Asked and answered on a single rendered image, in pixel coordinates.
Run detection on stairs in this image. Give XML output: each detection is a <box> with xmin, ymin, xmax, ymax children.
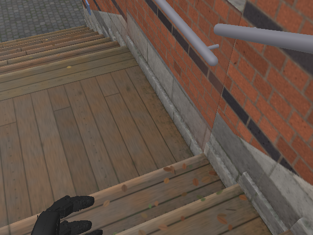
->
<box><xmin>0</xmin><ymin>25</ymin><xmax>120</xmax><ymax>75</ymax></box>
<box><xmin>0</xmin><ymin>153</ymin><xmax>293</xmax><ymax>235</ymax></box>

